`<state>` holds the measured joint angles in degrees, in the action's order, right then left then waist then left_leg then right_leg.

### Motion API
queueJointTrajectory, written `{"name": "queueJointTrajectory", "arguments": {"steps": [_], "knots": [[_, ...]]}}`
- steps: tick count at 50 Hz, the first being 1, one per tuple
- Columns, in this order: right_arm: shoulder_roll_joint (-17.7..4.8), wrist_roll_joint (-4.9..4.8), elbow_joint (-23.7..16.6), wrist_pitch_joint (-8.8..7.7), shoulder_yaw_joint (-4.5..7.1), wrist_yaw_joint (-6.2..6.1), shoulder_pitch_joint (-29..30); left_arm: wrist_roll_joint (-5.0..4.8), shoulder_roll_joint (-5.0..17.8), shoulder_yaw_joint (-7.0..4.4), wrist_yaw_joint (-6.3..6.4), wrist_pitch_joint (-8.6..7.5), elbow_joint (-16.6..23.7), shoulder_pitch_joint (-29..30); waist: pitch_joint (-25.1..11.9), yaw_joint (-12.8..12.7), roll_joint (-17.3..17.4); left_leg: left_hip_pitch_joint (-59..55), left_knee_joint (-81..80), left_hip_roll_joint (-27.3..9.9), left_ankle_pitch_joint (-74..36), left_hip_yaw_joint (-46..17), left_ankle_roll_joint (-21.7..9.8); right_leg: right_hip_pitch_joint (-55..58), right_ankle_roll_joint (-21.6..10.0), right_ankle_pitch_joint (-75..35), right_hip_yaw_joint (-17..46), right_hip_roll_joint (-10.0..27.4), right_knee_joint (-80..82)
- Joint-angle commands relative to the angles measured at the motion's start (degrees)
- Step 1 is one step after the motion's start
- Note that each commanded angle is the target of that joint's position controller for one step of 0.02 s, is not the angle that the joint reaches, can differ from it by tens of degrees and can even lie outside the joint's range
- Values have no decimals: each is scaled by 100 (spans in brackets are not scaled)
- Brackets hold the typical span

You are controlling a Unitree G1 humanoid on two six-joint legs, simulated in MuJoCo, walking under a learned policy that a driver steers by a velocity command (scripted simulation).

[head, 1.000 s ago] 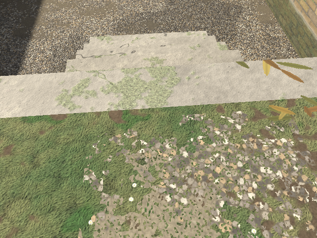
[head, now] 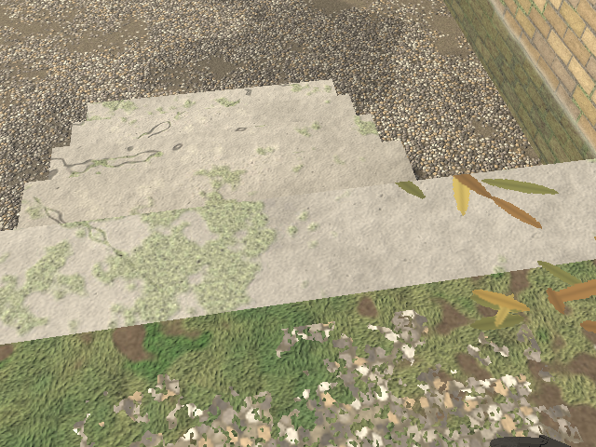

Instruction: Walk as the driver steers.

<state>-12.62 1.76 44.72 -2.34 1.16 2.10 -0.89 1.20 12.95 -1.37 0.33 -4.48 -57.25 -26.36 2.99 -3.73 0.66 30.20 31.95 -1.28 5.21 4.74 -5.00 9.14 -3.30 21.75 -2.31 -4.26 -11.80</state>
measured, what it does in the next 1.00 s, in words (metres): walks ahead: left foot, then right foot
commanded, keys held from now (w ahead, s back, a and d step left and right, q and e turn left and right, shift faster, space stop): w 0.62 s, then w+q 0.38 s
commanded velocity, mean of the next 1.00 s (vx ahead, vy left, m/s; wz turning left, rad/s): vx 0.50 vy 0.00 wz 0.11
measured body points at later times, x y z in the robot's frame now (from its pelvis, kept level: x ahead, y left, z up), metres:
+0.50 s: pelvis +0.28 +0.01 +0.01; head +0.31 +0.00 +0.46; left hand +0.47 +0.23 -0.10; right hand +0.21 -0.24 -0.13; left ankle +0.15 +0.09 -0.73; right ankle +0.44 -0.11 -0.70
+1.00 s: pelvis +0.54 -0.03 +0.01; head +0.57 -0.02 +0.46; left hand +0.46 +0.20 -0.13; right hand +0.71 -0.23 -0.12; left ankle +0.69 +0.11 -0.68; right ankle +0.45 -0.09 -0.73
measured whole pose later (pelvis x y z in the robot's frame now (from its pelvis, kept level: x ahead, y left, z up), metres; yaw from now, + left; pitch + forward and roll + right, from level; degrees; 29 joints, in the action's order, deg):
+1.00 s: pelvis +0.54 -0.03 +0.01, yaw +9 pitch +0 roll -1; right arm -11.7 1.5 51.5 -0.5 2.2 2.1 -6.6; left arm 1.0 10.1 -1.6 1.4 -5.5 -58.5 -24.1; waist 3.4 -1.7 1.8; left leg 35.7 42.4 -4.1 0.9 4.1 -4.2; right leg 4.2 -3.7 17.6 -13.8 -3.4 -13.1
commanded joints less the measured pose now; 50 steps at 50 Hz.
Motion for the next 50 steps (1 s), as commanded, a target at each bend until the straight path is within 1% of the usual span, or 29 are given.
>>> {"name": "queueJointTrajectory", "arguments": {"steps": [1, 2, 3, 4, 5, 6, 7, 8, 10, 13, 18, 21, 23, 25, 26, 27, 28, 29, 30, 31, 32, 33, 35, 37, 40, 43, 45, 48, 50], "knots": [[-864, 70, 333, -150, 311, -168, -1915, 18, 972, -179, 50, -12, 181, 146, -900, 1151, -295, -2528, -449, 225, 200, -18, -428, -831, -418, -5667, 148, 1320, -2642], [-1422, 217, 478, -176, 455, -251, -2788, -100, 616, -74, 20, -31, 383, -57, -1690, 1291, 439, -4197, -529, -1242, 884, -1777, -827, -2348, -261, -3465, -129, 864, -4575], [-1693, 146, 524, -140, 524, -202, -2790, -172, 326, -61, -20, -23, 333, -600, -2165, 953, 1400, -5041, -1298, -2376, 844, -4355, -1473, -3974, -134, 924, 160, -196, -6204], [-1359, -70, 483, -106, 467, -166, -2230, -41, 814, -188, 5, 0, 371, 1, -1423, 836, 471, -4372, -1521, -2011, 1269, -3994, -1241, -4426, -245, 488, 764, 213, -6438], [-1008, -112, 398, -117, 374, -152, -1663, -47, 772, -189, -31, -37, 486, 359, -674, 638, 264, -3469, -1717, -1842, 1138, -3118, -1090, -4455, -259, -77, 671, 474, -6179], [-740, -84, 393, -153, 303, -132, -1408, -43, 649, -166, -52, -40, 494, 529, -364, 503, 97, -2894, -1936, -1571, 720, -2566, -930, -4272, -253, -382, 599, 679, -5856], [-610, -99, 459, -190, 259, -143, -1355, 29, 578, -161, -74, 22, 469, 522, -180, 361, 176, -2481, -2058, -1339, 294, -2125, -786, -4041, -197, -494, 558, 799, -5609], [-504, -103, 541, -223, 223, -153, -1372, 86, 475, -136, -112, 103, 416, 394, -183, 239, 278, -2202, -2178, -1200, 50, -1808, -707, -3767, -122, -563, 519, 865, -5439], [-562, -123, 710, -320, 233, -148, -1650, 107, 358, -120, -174, 196, 428, 475, -164, 185, 240, -2071, -2320, -1104, -454, -1500, -751, -3746, -11, -679, 395, 897, -5258], [-688, -140, 894, -361, 259, -150, -1952, 106, 372, -117, -214, 255, 647, 1179, 102, 257, 209, -2156, -2603, -997, -494, -1175, -767, -4363, 159, -1253, 231, 1068, -4682], [-656, -141, 1102, -346, 221, -157, -2377, 38, 257, -37, -235, 216, 991, 2308, 252, 528, 249, -2471, -2600, -773, -1115, -731, -615, -4457, 269, -2163, -59, 981, -3086], [-686, -111, 1243, -331, 215, -194, -2671, 21, 277, -14, -218, 199, 1127, 2768, 281, 683, 289, -2922, -2478, -889, -1447, -684, -611, -4377, 188, -2280, -176, 840, -2497], [-714, -74, 1326, -305, 219, -233, -2762, 25, 346, -33, -203, 176, 1214, 2927, 323, 688, 312, -3321, -2311, -1061, -1783, -721, -611, -4406, 72, -2059, -146, 795, -2266], [-769, -41, 1366, -279, 237, -273, -2678, 24, 418, -67, -186, 132, 1224, 2827, 287, 567, 338, -3600, -1988, -1174, -2467, -683, -551, -4146, -102, -1642, -165, 683, -2043], [-813, -31, 1364, -270, 248, -288, -2571, 29, 472, -103, -163, 103, 1148, 2552, 153, 414, 370, -3633, -1623, -1170, -3211, -618, -480, -3711, -206, -1385, -221, 534, -1923], [-855, -28, 1368, -248, 259, -291, -2492, 36, 554, -163, -126, 66, 951, 1953, -141, 163, 368, -3615, -930, -1094, -3857, -538, -405, -3010, -321, -1242, -294, 342, -1741], [-820, -48, 1355, -226, 241, -280, -2423, 89, 680, -243, -72, 5, 610, 967, -659, -242, 170, -3226, 196, -848, -3725, -321, -290, -1783, -482, -1432, -312, 277, -1421], [-626, -96, 1164, -235, 171, -262, -2426, 233, 1128, -375, 1, -39, 401, -82, -1403, -561, -363, -2052, 1902, -563, -1942, -119, -170, -256, -790, -1017, 968, 1459, -1374], [-56, -294, 1107, -232, 78, -194, -3152, 223, 1640, -515, -6, 13, 337, -282, -2043, -204, -1752, 4, 3927, 581, 2338, -14, 71, 1108, -1611, -630, 3797, 2948, -677], [-694, -136, 1156, -199, 237, -240, -2683, 11, 1278, -458, -51, 80, 413, 213, -1608, -162, -654, 521, 4311, 308, 2334, -830, -39, 642, -1428, -334, 3830, 2638, -422], [-673, -148, 1023, -225, 260, -217, -2261, -23, 944, -365, -57, 69, 521, 833, -797, 58, -443, 635, 4175, 44, 1767, -848, -76, -201, -1230, -499, 2818, 2476, -319], [-552, -162, 1009, -240, 236, -204, -2082, 6, 625, -285, -74, 22, 545, 1125, -437, 190, -210, 420, 3871, -156, 1384, -836, -71, -879, -1048, -1036, 2205, 2243, -87], [-378, -26, 1087, -90, 229, -154, -2192, -15, 338, -197, -19, -60, 438, 1205, -167, 460, -383, -80, 3419, -345, 1128, -835, 23, -1635, -687, -1478, 1306, 1850, 192], [-270, 1, 1094, 33, 233, -86, -2172, -21, 367, -196, 0, -168, 311, 931, -146, 513, -404, -125, 3361, -343, 975, -788, 92, -1762, -644, -1868, 928, 1793, 337], [-245, -8, 889, 126, 241, -34, -1604, -34, 481, -220, 16, -237, 197, 646, 98, 487, -361, 504, 3041, -446, 402, -731, 174, -1655, -564, -2164, 391, 1737, 525], [-225, -55, 702, 140, 232, -7, -1103, -11, 368, -170, 29, -204, 163, 399, 227, 408, -387, 830, 2431, -416, -199, -574, 229, -1469, -425, -2833, -136, 1591, 456], [-129, -58, 535, 124, 176, 14, -675, -18, 369, -151, 53, -189, 159, 335, 303, 336, -393, 721, 1755, -357, -530, -325, 217, -1445, -342, -3221, -444, 1524, 386], [-47, -31, 291, 122, 100, 20, -166, -20, 473, -157, 130, -148, 63, 21, 375, 186, -397, 571, 1014, -238, -622, 90, 96, -1070, -316, -3847, -710, 1644, 228], [-67, -15, 196, 116, 91, -21, -87, -20, 578, -188, 183, -129, -3, -141, 348, 174, -407, 510, 785, -123, -334, 277, -44, -636, -330, -4598, -841, 1793, -135]]}}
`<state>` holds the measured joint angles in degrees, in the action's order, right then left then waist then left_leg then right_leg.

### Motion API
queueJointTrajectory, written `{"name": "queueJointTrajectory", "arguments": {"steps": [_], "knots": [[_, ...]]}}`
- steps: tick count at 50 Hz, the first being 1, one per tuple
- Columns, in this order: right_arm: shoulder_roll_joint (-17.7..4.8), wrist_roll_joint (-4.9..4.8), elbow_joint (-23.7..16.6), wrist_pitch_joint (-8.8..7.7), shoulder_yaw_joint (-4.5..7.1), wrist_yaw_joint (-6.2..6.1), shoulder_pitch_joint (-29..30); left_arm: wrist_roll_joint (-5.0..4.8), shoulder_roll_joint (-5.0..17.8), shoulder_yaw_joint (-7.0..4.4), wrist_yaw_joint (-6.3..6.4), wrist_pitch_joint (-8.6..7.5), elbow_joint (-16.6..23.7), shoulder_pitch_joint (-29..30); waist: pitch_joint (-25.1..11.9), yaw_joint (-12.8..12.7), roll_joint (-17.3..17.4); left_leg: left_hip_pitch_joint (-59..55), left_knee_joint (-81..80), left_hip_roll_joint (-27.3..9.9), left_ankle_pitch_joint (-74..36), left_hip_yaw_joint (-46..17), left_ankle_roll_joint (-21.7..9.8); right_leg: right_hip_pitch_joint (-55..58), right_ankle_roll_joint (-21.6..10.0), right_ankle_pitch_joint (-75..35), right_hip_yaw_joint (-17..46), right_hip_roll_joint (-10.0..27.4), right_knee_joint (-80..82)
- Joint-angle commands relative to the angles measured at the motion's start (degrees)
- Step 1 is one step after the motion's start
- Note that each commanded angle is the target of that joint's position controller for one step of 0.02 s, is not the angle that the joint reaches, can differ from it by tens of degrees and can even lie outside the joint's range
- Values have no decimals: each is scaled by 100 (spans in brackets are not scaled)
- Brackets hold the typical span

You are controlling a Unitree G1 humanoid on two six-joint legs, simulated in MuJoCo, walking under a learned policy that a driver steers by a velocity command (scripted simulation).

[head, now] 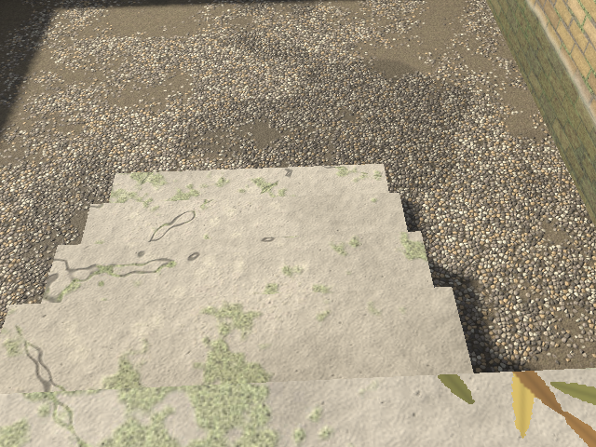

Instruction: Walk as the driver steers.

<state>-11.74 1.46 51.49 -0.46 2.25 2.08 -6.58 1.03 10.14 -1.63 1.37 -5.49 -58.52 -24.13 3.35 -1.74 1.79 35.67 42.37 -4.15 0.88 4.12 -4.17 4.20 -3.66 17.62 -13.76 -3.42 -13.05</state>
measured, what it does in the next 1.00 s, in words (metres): walks ahead, turning left: left foot, then right foot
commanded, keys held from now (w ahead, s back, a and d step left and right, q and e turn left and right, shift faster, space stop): w+q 0.36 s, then q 0.46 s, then w+q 0.18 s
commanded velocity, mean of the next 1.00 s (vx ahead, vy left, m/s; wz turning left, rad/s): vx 0.32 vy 0.00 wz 0.57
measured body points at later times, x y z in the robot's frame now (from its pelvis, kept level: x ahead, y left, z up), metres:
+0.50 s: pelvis +0.25 +0.04 +0.00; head +0.28 +0.07 +0.45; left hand +0.37 +0.32 -0.11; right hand +0.31 -0.24 -0.12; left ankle +0.17 +0.07 -0.74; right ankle +0.45 -0.08 -0.68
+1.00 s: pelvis +0.35 +0.04 +0.01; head +0.36 +0.03 +0.46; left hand +0.28 +0.32 -0.10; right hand +0.62 -0.12 -0.10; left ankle +0.26 +0.16 -0.66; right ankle +0.45 +0.00 -0.74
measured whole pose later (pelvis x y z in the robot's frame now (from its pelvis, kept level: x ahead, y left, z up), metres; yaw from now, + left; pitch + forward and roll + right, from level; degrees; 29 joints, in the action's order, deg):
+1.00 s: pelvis +0.35 +0.04 +0.01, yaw +35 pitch +0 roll +1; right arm -17.9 1.0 40.5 6.2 4.2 1.8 -12.0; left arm 1.8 14.5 -1.2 0.9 -0.8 -39.4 -17.2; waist -0.6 -0.5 0.9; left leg 30.2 63.0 -0.5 19.6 -2.0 1.1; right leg -16.0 -3.4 7.3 -10.1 2.9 -22.4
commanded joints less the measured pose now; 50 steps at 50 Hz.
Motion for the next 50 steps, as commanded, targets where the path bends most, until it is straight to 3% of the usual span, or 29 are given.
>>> {"name": "queueJointTrajectory", "arguments": {"steps": [1, 4, 5, 6, 7, 8, 9, 10, 11, 13, 15, 17, 18, 20, 22, 24, 27, 29, 30, 31, 32, 33, 34, 35, 37, 41, 45, 48, 50], "knots": [[-193, 13, -505, -75, 0, -27, 441, 2, 851, -154, 106, 2, 105, -380, 238, 26, -533, -192, -358, 270, 350, 411, -231, 45, -294, -4719, 224, 1765, -223], [-412, 49, -369, -65, 121, -66, -269, 37, 1105, -229, 154, 101, 176, -103, -208, 428, -770, -1198, -531, 783, 1300, 635, -657, 257, -299, -6521, 9, 1863, -1617], [-551, 45, -219, -93, 209, -89, -826, 53, 1212, -262, 148, 167, 221, -49, -534, 649, -749, -1877, -799, 932, 1432, 583, -802, 80, -292, -6308, -4, 1864, -2555], [-816, 92, 2, -137, 344, -138, -1628, 23, 1239, -277, 112, 201, 317, 111, -907, 1084, -473, -3085, -1408, 792, 1234, 112, -1046, -714, -128, -5186, -75, 1734, -3993], [-1448, 97, 10, -136, 523, -224, -1900, -3, 728, -179, 44, 189, 601, 30, -1376, 944, 563, -4517, -1592, -773, 1110, -2101, -1600, -2551, 136, -1134, -78, 1056, -6037], [-1687, -66, -81, -71, 566, -189, -1794, -36, 820, -215, -36, 144, 1001, 286, -1734, 797, 867, -5248, -2510, -1599, 969, -4729, -2314, -4200, 320, 1360, 1064, 48, -7181], [-1495, -149, -55, -22, 519, -232, -1572, 19, 952, -228, -63, 78, 1128, 875, -922, 779, 117, -4722, -2722, -1494, 1145, -3908, -2104, -4808, 277, 839, 1587, 541, -7023], [-1231, -137, -55, -22, 463, -247, -1356, -60, 974, -223, -87, -12, 1210, 990, -410, 631, -94, -4023, -2833, -1325, 879, -3308, -1886, -4738, 269, 388, 1536, 715, -6650], [-970, -105, -83, -48, 391, -256, -1099, -47, 936, -235, -71, -23, 1126, 912, -122, 323, -487, -3409, -2917, -1007, 418, -2824, -1577, -4406, 293, 150, 1557, 895, -6131], [-823, -153, -146, -155, 318, -297, -924, 118, 832, -230, -99, 194, 1108, 683, -162, 22, -356, -2781, -2965, -527, -284, -2145, -1320, -3774, 471, 4, 1575, 1042, -5520], [-920, -190, -129, -275, 328, -277, -1109, 151, 759, -227, -141, 390, 1214, 788, -205, -21, -233, -2616, -2945, -277, -802, -1883, -1272, -3748, 608, -131, 1458, 1013, -5157], [-1062, -174, -160, -296, 361, -273, -1337, 147, 741, -211, -157, 457, 1405, 1180, -139, 77, -107, -2533, -2999, -168, -894, -1842, -1201, -3943, 678, -542, 1390, 998, -4687], [-1064, -169, -165, -292, 358, -271, -1495, 137, 773, -214, -159, 465, 1509, 1437, -70, 175, -45, -2572, -3021, -137, -895, -1874, -1149, -4095, 692, -795, 1379, 993, -4386], [-1036, -164, -183, -258, 334, -281, -1724, 115, 794, -199, -137, 474, 1680, 1849, -20, 296, 44, -2718, -2718, -53, -2150, -1790, -972, -4184, 706, -1155, 1327, 858, -3880], [-1091, -188, -231, -165, 329, -337, -1925, 96, 758, -153, -160, 452, 1873, 2197, -140, 452, 75, -2931, -2310, 57, -3463, -1708, -722, -4116, 627, -1456, 1228, 628, -3511], [-1096, -176, -284, -58, 314, -390, -2062, 42, 725, -113, -157, 413, 1992, 2342, -305, 541, 270, -3186, -1941, 136, -3925, -1719, -557, -3995, 550, -1566, 1227, 393, -3158], [-1104, -106, -483, 94, 321, -429, -1906, 33, 805, -28, -130, 382, 2079, 2219, -501, 475, 464, -3151, -1372, 172, -4650, -1835, -425, -3451, 434, -1230, 1233, 87, -3220], [-1210, -105, -787, 100, 341, -465, -1297, 28, 986, -36, -83, 330, 1981, 1527, -553, 49, 563, -2814, -869, 242, -4699, -2096, -278, -2454, 291, -986, 1454, 5, -2435], [-1292, -143, -915, 64, 361, -451, -988, 29, 1153, -84, -42, 279, 1862, 949, -688, -294, 512, -2717, -255, 295, -4272, -2297, -194, -1846, 198, -1313, 1639, 80, -1786], [-1203, -271, -1122, 2, 342, -418, -772, 57, 1330, -119, 33, 190, 1758, 253, -1090, -649, -21, -2247, 1013, 576, -2792, -2131, -10, -669, 25, -2995, 2081, 708, -1067], [-547, -281, -1215, -36, 236, -419, -1675, -43, 1614, -103, 66, 195, 1936, 383, -1762, 23, -1516, -1228, 2738, 1443, 3555, -1247, 195, 677, -364, -6910, 3470, 2625, -1778], [-1069, -198, -1001, 25, 359, -481, -2674, -146, 1501, -110, 10, 328, 2121, 529, -2395, 329, -1465, -989, 3559, 1380, 3871, -1402, 179, 428, -1013, -7103, 4381, 2990, -1817], [-1248, -93, -834, 124, 408, -498, -2495, -135, 1153, -45, 5, 394, 2295, 974, -1838, 390, -997, -758, 3916, 1196, 3338, -1352, 294, -251, -1197, -5734, 4203, 2776, -1472], [-1284, -44, -920, 220, 421, -459, -1979, -75, 808, 66, -8, 419, 2382, 1287, -1164, 369, -632, -534, 3965, 1038, 2976, -1151, 390, -896, -1154, -4594, 3624, 2442, -1197], [-1158, -90, -1047, 433, 400, -375, -1583, 53, 859, 81, 7, 424, 2419, 1452, -672, 444, -822, -532, 3844, 819, 2510, -982, 549, -1652, -944, -3466, 2789, 1973, -706], [-1066, -156, -1170, 595, 371, -292, -1257, 97, 998, 4, 19, 380, 2393, 1179, -776, 391, -832, -550, 3763, 767, 2069, -845, 616, -1829, -948, -2940, 2125, 1823, -421], [-1117, -68, -1312, 632, 345, -142, -902, 96, 1146, -101, -14, 398, 2365, 961, -703, 301, -1017, -94, 3078, 510, 1759, -721, 580, -1687, -816, 280, 2084, 1849, 204], [-1087, -40, -1469, 616, 308, -18, -531, 89, 1323, -206, -26, 396, 2289, 768, -501, 179, -978, -18, 2118, 339, 1824, -587, 565, -1613, -732, 1291, 2046, 2039, 526], [-937, -33, -1568, 596, 237, 67, -353, 71, 1449, -279, -44, 408, 2232, 695, -505, 122, -974, -353, 1374, 251, 1984, -407, 446, -1667, -694, 1510, 1806, 2112, 591]]}}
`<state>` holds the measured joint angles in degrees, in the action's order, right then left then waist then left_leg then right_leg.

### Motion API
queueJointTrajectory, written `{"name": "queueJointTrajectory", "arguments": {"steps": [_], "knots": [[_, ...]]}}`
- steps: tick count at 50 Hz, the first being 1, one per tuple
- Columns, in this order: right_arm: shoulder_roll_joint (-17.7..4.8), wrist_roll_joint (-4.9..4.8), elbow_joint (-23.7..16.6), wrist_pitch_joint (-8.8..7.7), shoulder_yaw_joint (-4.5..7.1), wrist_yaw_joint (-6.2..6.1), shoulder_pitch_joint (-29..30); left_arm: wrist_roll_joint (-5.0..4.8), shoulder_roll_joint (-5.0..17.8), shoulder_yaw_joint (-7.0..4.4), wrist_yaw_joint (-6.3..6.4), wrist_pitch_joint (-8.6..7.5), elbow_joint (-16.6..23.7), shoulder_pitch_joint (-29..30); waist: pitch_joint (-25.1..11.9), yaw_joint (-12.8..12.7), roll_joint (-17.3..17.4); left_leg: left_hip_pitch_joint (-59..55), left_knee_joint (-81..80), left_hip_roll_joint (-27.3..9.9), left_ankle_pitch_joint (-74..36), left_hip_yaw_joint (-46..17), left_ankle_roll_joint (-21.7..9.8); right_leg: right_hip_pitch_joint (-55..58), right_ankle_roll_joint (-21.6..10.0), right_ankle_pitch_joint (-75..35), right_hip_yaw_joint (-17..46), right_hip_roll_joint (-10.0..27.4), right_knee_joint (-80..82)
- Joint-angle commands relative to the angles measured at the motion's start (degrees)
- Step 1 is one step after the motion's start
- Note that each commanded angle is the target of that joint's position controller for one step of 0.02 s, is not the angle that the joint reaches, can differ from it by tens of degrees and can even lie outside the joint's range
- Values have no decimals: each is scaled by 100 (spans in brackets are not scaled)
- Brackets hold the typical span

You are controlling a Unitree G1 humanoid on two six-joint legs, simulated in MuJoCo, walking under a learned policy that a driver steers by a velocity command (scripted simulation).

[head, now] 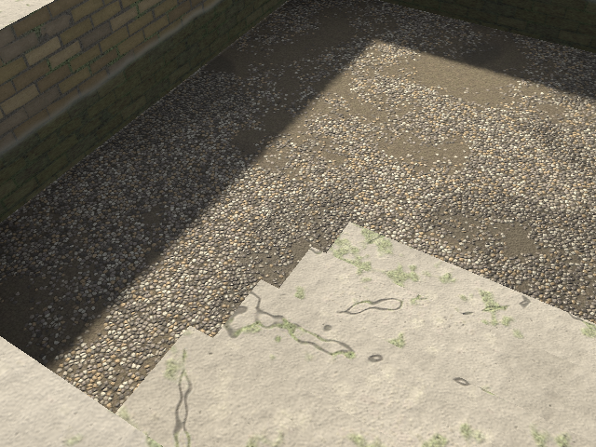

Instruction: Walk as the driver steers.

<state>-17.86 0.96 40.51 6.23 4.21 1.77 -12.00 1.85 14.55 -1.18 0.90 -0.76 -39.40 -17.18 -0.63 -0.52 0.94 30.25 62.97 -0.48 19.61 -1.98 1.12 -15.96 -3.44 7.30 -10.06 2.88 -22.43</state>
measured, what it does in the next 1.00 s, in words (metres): walks ahead: left foot, then right foot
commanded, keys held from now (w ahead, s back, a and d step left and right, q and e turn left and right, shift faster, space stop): w+q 0.02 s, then w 0.40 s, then w+e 0.24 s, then e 0.34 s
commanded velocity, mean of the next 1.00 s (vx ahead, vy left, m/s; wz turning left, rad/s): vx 0.37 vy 0.00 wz -0.07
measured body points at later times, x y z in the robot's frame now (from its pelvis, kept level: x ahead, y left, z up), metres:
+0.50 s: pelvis +0.11 +0.06 -0.01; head +0.11 +0.07 +0.44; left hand +0.22 +0.33 -0.12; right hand +0.14 -0.21 -0.12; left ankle +0.00 +0.12 -0.74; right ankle +0.18 -0.03 -0.70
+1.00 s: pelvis +0.30 +0.08 -0.02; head +0.32 +0.07 +0.42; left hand +0.31 +0.37 -0.14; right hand +0.49 -0.19 -0.11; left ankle +0.48 +0.19 -0.69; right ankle +0.18 +0.01 -0.74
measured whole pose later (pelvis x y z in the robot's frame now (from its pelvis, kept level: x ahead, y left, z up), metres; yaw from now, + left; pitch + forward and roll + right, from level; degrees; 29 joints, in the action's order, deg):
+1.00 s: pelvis +0.30 +0.08 -0.02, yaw -10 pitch +1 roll -1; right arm -16.2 3.1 39.9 0.0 1.7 -0.4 -2.7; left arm 1.1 15.7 -2.5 3.2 -0.3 -43.3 -29.9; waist 1.1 -6.0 2.9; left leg 43.1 55.1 -1.3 -2.0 -3.9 -0.2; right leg -5.2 -6.0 27.1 9.9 -9.1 -33.0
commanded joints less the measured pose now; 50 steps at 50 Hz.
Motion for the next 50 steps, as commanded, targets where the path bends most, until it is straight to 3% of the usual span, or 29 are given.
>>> {"name": "queueJointTrajectory", "arguments": {"steps": [1, 4, 6, 7, 8, 9, 10, 12, 14, 15, 17, 24, 26, 28, 29, 30, 31, 32, 33, 34, 35, 36, 38, 41, 43, 44, 45, 48, 50], "knots": [[-283, -1, -505, -91, 11, 143, 222, 1, 1064, -353, -18, -47, 323, 46, -99, -3, -937, -119, -1086, -123, 236, 320, -169, 202, -668, 2626, 1264, 1493, 1532], [-304, -62, -444, -194, -30, 210, -26, 52, 1119, -391, -86, 69, 279, 134, -129, 23, -1052, -1351, -2159, 83, 623, 690, -492, -393, -540, 2801, 922, 1410, 1419], [-101, -63, -163, -291, -91, 189, -659, -27, 1056, -378, -124, 201, 262, 348, -56, 370, -736, -2413, -3320, 214, -149, 938, -738, -908, -333, 3035, 609, 1183, 930], [-69, -12, 158, -363, -93, 146, -1258, -19, 767, -311, -125, 265, 253, 421, 115, 570, -89, -3021, -3923, 284, 287, 645, -822, -1437, -114, 3082, 222, 784, -44], [-339, 103, 275, -408, -56, 54, -1652, -18, 163, -138, -208, 279, 362, 513, 297, 708, 1401, -3277, -4835, -934, 1815, -1227, -1001, -2406, 203, 3068, -278, 180, -2146], [-959, 59, -46, -439, 32, -70, -1372, 12, 186, -126, -211, 289, 584, 759, 675, 629, 1151, -2891, -5569, -1985, 2724, -3098, -1388, -3580, 392, 2384, 283, -313, -3016], [-1110, 73, -29, -421, 138, -245, -1270, -40, 680, -249, -243, 230, 784, 1087, 857, 693, 978, -2310, -5821, -1973, 2860, -3163, -1639, -3494, 412, 1789, 946, -64, -3085], [-698, 2, -40, -592, -3, -260, -638, -19, 826, -332, -343, 100, 469, 694, 794, 173, 859, -2221, -5847, -1304, 1578, -2126, -1340, -2839, 555, 822, 1036, 25, -2914], [-457, -30, -12, -800, -69, -232, -649, 54, 911, -407, -384, 108, 120, 306, 422, 70, 589, -2391, -5705, -955, 236, -1392, -1239, -2272, 556, 398, 855, -50, -3134], [-403, -60, 88, -859, -71, -217, -810, 67, 779, -369, -402, 118, 43, 319, 344, 60, 423, -2446, -5627, -923, -403, -1191, -1245, -2142, 533, 240, 819, -80, -3221], [-370, -96, 185, -923, -65, -207, -979, 25, 558, -298, -402, 131, 54, 475, 348, 66, 320, -2620, -5434, -851, -1430, -887, -1240, -2095, 497, 38, 801, -101, -3036], [-462, 25, 333, -1022, -42, -306, -1443, 65, 514, -220, -326, 120, 142, 1008, 470, 356, 418, -3073, -4703, -1059, -3439, -474, -1433, -1891, 130, 383, 650, -356, -2753], [-511, 57, 314, -1001, -24, -329, -1292, 48, 527, -230, -297, 139, 50, 671, 337, 238, 384, -3138, -4235, -1099, -4488, -234, -1349, -1378, -76, 806, 627, -506, -2479], [-630, 20, 242, -1012, -38, -359, -842, -24, 596, -306, -200, 101, -220, -267, -10, -237, 343, -2575, -3146, -882, -6105, 140, -1146, 187, -286, 1050, 366, -862, -2028], [-665, -16, 253, -991, -41, -375, -631, -30, 580, -346, -162, 55, -432, -1118, -231, -682, 298, -2087, -2068, -760, -5824, 329, -1026, 1129, -415, 804, 372, -892, -1486], [-589, -27, 199, -999, -54, -394, -307, -33, 865, -465, -116, 0, -641, -2085, -377, -1294, -284, -972, 172, -320, -4147, 632, -810, 2137, -741, 723, 1314, -306, -748], [321, 196, 154, -974, -238, -378, -1169, -95, 1140, -370, -162, -70, -384, -1384, -232, -86, -1527, 634, 1915, 299, 1130, 432, -658, 2393, -1057, -794, 3905, 1209, -630], [-288, 181, 15, -1032, -147, -294, -1234, -303, 1225, -411, -191, -59, -282, -1233, -273, -145, -1268, 1402, 1951, 461, 708, -172, -471, 2248, -1714, -1024, 5245, 1464, 285], [-664, 137, -59, -1048, -69, -285, -663, -240, 1084, -396, -167, -61, -166, -892, 287, -150, -662, 1738, 2110, 138, 301, -198, -350, 1696, -2074, -305, 4881, 1587, 494], [-836, 96, -121, -1040, -12, -302, -272, -194, 927, -342, -174, -69, -15, -509, 595, -60, -223, 1595, 1761, -41, 14, -255, -273, 1149, -2027, -925, 4413, 1439, 532], [-813, 50, -135, -978, -3, -328, -183, -142, 908, -315, -176, -83, -15, -402, 684, 89, 5, 1357, 1437, -132, 24, -233, -160, 805, -1880, -1828, 3877, 1217, 489], [-667, 74, -163, -865, -45, -329, -98, -187, 992, -326, -136, -111, -34, -474, 687, 184, 100, 1023, 870, -238, -81, -199, -89, 554, -1649, -2427, 3457, 1031, 534], [-433, 102, -223, -703, -108, -283, 130, -277, 971, -298, -66, -135, -104, -616, 683, 158, -57, 666, -63, -182, -528, 74, -11, 443, -1274, -3647, 2708, 549, 584], [-42, 205, -241, -570, -223, -164, 311, -321, 872, -282, 26, -11, -200, -931, 194, 24, -312, 516, -535, 31, -1454, 354, -77, 770, -809, -5114, 2105, 148, -80], [-176, 179, -92, -597, -159, -130, 117, -217, 886, -284, 84, 38, -78, -885, -328, -6, -350, 378, -128, 111, -2414, 394, -270, 880, -660, -4817, 2133, 50, -504], [-184, 185, -157, -580, -148, -140, 335, -227, 841, -280, 95, 74, -23, -889, -283, -60, -353, 426, -107, 125, -2426, 404, -298, 753, -599, -4581, 2247, -8, -642], [-272, 226, -329, -640, -124, -186, 867, -196, 797, -274, 186, 80, -213, -1452, -260, -403, -346, 1464, -85, 32, -2511, 0, -283, 1672, -737, -3747, 2760, 91, -812], [-354, 207, -725, -727, -115, -270, 1937, -26, 1038, -374, 282, 32, -378, -2269, 281, -867, -646, 3592, -734, -114, -1756, -282, -114, 3017, -1217, -2638, 3610, 395, -1031], [-361, 220, -883, -856, -137, -199, 2067, -34, 891, -389, 314, -17, -305, -1916, 430, -687, -449, 3040, -1810, -201, -2806, -502, -77, 2299, -1082, -1802, 3546, 208, -1109]]}}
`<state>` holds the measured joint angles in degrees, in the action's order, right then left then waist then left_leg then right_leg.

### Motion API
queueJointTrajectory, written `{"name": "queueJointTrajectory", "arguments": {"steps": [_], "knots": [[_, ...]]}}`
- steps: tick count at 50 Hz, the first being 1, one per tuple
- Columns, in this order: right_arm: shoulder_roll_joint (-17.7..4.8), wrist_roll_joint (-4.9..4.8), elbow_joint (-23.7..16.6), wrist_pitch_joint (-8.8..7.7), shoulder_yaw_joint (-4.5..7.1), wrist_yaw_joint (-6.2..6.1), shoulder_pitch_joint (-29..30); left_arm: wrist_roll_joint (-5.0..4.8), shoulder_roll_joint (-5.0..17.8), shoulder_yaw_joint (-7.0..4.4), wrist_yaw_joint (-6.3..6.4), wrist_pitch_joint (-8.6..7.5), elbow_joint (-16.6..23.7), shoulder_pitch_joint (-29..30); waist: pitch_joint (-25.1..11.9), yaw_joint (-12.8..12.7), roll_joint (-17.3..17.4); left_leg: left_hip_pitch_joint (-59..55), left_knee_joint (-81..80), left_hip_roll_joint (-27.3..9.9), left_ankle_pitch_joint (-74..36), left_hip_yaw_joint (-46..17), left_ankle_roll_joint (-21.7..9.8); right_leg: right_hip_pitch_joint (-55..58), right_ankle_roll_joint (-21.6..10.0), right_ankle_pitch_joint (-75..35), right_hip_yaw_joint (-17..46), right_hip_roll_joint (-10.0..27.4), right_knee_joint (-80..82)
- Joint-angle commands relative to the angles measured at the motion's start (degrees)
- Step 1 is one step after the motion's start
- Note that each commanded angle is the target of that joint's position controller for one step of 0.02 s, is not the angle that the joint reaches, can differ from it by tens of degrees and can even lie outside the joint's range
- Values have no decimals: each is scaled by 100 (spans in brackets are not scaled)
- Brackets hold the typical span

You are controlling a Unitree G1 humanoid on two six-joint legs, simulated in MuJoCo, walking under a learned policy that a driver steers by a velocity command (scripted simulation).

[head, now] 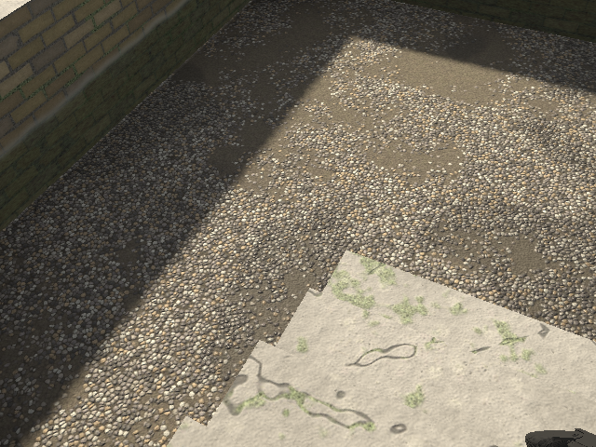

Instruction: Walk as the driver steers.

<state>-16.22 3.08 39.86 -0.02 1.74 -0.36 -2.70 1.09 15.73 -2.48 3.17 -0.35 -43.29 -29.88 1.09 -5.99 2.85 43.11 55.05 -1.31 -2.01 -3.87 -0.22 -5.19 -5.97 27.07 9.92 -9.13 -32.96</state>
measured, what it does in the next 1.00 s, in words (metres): goes down, turning right: left foot 0.18 m lower, then right foot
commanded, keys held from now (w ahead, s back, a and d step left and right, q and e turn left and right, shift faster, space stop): e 0.08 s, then w+e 0.24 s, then e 0.62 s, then no key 0.06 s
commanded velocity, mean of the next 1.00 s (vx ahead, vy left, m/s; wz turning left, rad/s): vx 0.14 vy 0.00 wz -0.58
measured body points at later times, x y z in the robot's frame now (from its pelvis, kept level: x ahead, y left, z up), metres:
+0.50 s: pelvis +0.16 +0.09 -0.18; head +0.17 +0.11 +0.27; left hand +0.42 +0.26 -0.27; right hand +0.10 -0.16 -0.30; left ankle +0.23 +0.15 -0.89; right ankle +0.20 -0.06 -0.67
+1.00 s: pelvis +0.22 +0.01 -0.18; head +0.22 -0.02 +0.27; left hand +0.47 +0.14 -0.27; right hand +0.18 -0.29 -0.30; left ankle +0.31 +0.13 -0.80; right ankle +0.21 -0.07 -0.89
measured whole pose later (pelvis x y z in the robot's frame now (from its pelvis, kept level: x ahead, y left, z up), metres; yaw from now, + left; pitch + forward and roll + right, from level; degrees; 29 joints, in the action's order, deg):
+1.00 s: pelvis +0.22 +0.01 -0.18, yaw -34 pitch +1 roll +2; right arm -16.3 2.7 36.8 5.0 1.9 -1.8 -11.5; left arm -0.3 13.0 -0.7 0.1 3.5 -36.1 -13.7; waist 1.3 0.9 1.9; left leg 36.9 74.4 -1.2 25.8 -1.5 3.3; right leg -25.1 -4.3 18.4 3.3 -4.8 -43.3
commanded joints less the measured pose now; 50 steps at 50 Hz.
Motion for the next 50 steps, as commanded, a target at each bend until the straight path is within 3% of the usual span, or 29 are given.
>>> {"name": "queueJointTrajectory", "arguments": {"steps": [1, 4, 7, 9, 10, 11, 12, 13, 14, 15, 16, 17, 18, 19, 22, 25, 30, 34, 36, 38, 39, 40, 41, 42, 43, 44, 45, 47, 50], "knots": [[-427, -18, -830, -235, 85, 82, 1055, -8, 792, -245, 37, -104, 190, -137, 324, -4, -612, 620, -1498, 24, -1668, -160, 2, -34, -707, -2806, 1452, 1138, -139], [-54, -127, -543, -231, 19, 266, 93, -152, 635, -188, -62, -139, 343, 613, -65, 397, -391, -2734, -2257, 313, -3227, -53, -119, -2177, -255, -980, 1102, 588, -676], [-58, -258, -317, -308, 34, 77, -484, -96, 682, -212, 27, -47, 222, 499, 187, 569, -484, -3175, -3969, -197, -3453, -499, 52, -1336, -135, -212, 1163, 373, -2062], [-315, -267, 161, -380, 203, -111, -1757, -85, 748, -244, 22, 66, 84, 288, -177, 925, -94, -4148, -4862, -498, -3690, -173, 172, -998, -98, -173, 716, 75, -4185], [-498, -173, 345, -390, 263, -94, -2178, -106, 470, -236, -54, 93, -61, -93, -511, 848, 310, -5282, -3998, -847, -3268, -629, 159, -2012, -54, 1738, 539, -179, -5701], [-597, -93, 266, -425, 156, 17, -2725, -280, -7, -173, -108, 107, -152, -602, -1276, 738, 511, -6554, -1450, -1427, -5496, -652, 241, -3288, 105, 3364, 280, -385, -7824], [-681, -245, 296, -463, 221, 131, -2631, -296, 153, -172, -63, 152, -22, -1361, -1619, 160, 1142, -6973, -953, -2140, -5072, -1613, -108, -4470, 181, 2705, -8, 71, -8513], [-1058, -418, 280, -498, 410, 112, -2327, -96, 230, -112, -33, 192, 2, -1231, -1577, 232, 1575, -6173, -2166, -2608, -1282, -2751, -828, -5131, 266, 1821, -490, 354, -9031], [-816, -494, 172, -511, 373, 30, -1910, 275, 485, -169, -27, 267, 161, 62, -846, 493, 954, -4797, -3523, -2393, 2171, -2968, -1072, -5314, 266, 623, -630, 478, -8940], [-608, -397, 37, -491, 266, -7, -1525, 364, 787, -228, -95, 330, 422, 1026, -343, 612, 611, -3622, -4029, -2211, 3596, -2911, -1173, -5140, 268, 107, -653, 629, -8797], [-494, -144, -4, -470, 139, 14, -1359, 256, 888, -219, -165, 415, 684, 1557, 192, 532, 536, -2433, -4021, -2012, 3791, -2388, -1184, -5071, 309, -628, -490, 726, -8074], [-418, -149, 136, -476, 110, -24, -1333, 230, 518, -128, -229, 469, 792, 1995, 636, 466, 473, -1624, -3912, -1826, 3363, -1949, -1076, -5133, 398, -981, -296, 707, -7916], [-376, -129, 194, -476, 71, -56, -1450, 233, 327, -64, -226, 512, 803, 1921, 585, 379, 458, -1223, -3849, -1619, 2953, -1602, -1015, -5014, 502, -1086, -374, 637, -7948], [-345, -137, 219, -463, 56, -107, -1539, 154, 175, -24, -240, 537, 873, 1813, 488, 213, 421, -922, -3810, -1437, 2777, -1134, -1043, -4905, 620, -1307, -529, 542, -7686], [-251, -179, 164, -404, -43, -163, -1798, 186, -39, 29, -216, 574, 1204, 2237, 42, 261, 366, -1435, -3429, -1424, 2338, -1019, -1196, -5445, 851, -1614, -518, 374, -7508], [-338, -166, 58, -282, -59, -209, -2014, 171, -123, 47, -239, 652, 1520, 2613, -202, 396, 203, -2233, -3271, -1432, 2102, -900, -1137, -5984, 944, -1492, -514, 364, -7541], [-449, -74, -141, -166, -2, -297, -2406, 123, -102, 83, -282, 698, 1882, 3298, -206, 790, -18, -3491, -2996, -1632, 1682, -737, -1176, -6565, 991, -1262, -498, 542, -7071], [-567, -8, -290, -138, 98, -369, -2205, 16, -96, 166, -419, 601, 2058, 3686, -182, 981, 126, -3421, -3251, -1610, 1735, -154, -995, -5058, 876, -1608, -849, 983, -4109], [-813, -31, -323, -104, 216, -304, -1930, -82, -177, 187, -465, 542, 2012, 3542, -307, 887, 425, -3010, -3242, -1680, 967, 239, -1009, -3715, 671, -1141, -1151, 1008, -3362], [-910, -64, -402, 20, 281, -213, -1711, -230, -81, 157, -478, 520, 1921, 3182, -348, 761, 756, -2733, -3054, -1669, 604, 691, -871, -2557, 508, -406, -1353, 941, -2557], [-877, -63, -417, 114, 285, -196, -1683, -307, -12, 119, -498, 478, 1853, 3062, -271, 735, 682, -2721, -2902, -1710, 692, 796, -780, -2189, 435, -271, -1306, 941, -1938], [-889, -63, -356, 226, 305, -165, -1725, -349, 4, 100, -517, 406, 1739, 2752, -268, 642, 470, -2734, -2458, -1665, 895, 954, -705, -1674, 364, -367, -1417, 818, -1244], [-822, -117, -272, 322, 292, -111, -1788, -275, 31, 50, -494, 320, 1469, 2224, -318, 491, -7, -2594, -1555, -1505, 792, 1302, -527, -935, 311, -629, -1508, 594, -325], [-621, -65, -197, 351, 261, -92, -2145, -155, 246, -51, -414, 169, 1336, 1798, -522, 430, -920, -1890, 260, -1195, 1307, 1630, -241, -41, 237, -1182, -504, 812, 192], [121, 24, -489, 434, 72, -19, -2357, -206, 805, -62, -420, 76, 1569, 1838, -592, 1018, -2039, -308, 2148, -657, 4457, 1381, 82, 205, -239, -4509, 2214, 2669, -324], [-405, 15, -1023, 446, 162, 62, -1161, -353, 1250, -265, -442, 122, 1341, 963, -907, 43, -1965, 771, 1998, 112, 4409, 353, 263, 532, -1038, -6255, 3163, 2800, 602], [-454, -94, -1108, 387, 131, 32, -835, -198, 1173, -249, -425, 146, 1184, 925, -789, 171, -1671, 1056, 2295, 124, 4017, 35, 311, 596, -1271, -5231, 3116, 2742, 675], [-464, -70, -821, 363, 112, -159, -917, -137, 691, -118, -295, 276, 1273, 1847, -348, 682, -1385, 908, 2205, -8, 2887, 65, 374, -270, -996, -3623, 2022, 2144, 595], [-342, 7, -520, 557, 76, -195, -1180, -78, 363, -12, -240, 292, 1212, 2045, -612, 882, -791, -277, 2381, 92, 2354, 281, 418, -1462, -899, -4247, 1236, 1775, 582]]}}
